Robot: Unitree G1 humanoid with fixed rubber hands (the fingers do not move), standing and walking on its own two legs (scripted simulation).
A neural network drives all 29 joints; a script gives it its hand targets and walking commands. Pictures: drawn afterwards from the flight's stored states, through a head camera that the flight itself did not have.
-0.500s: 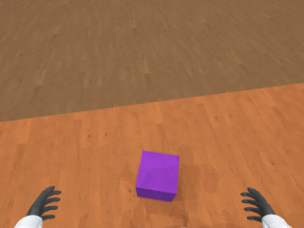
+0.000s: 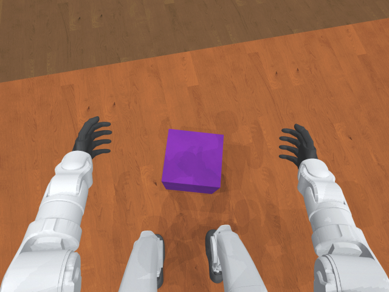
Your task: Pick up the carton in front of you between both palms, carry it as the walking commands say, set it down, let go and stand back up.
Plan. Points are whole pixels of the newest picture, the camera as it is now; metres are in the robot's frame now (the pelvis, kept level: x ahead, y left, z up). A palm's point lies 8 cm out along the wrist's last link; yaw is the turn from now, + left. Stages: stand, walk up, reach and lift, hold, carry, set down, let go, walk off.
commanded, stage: reach and lift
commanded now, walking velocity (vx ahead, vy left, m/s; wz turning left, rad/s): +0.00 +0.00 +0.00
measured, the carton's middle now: (192, 164) +0.47 -0.04 -0.56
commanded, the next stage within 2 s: none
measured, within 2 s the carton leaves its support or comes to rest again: neither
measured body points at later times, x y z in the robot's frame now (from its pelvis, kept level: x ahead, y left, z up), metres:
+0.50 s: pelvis -0.02 +0.01 -0.05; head +0.29 +0.00 +0.27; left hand +0.53 +0.14 -0.17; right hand +0.46 -0.24 -0.17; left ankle +0.06 +0.13 -0.65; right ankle +0.06 -0.12 -0.65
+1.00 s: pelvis -0.06 +0.01 -0.26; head +0.30 -0.01 +0.01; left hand +0.51 +0.15 -0.42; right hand +0.45 -0.24 -0.42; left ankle +0.06 +0.13 -0.65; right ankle +0.06 -0.12 -0.65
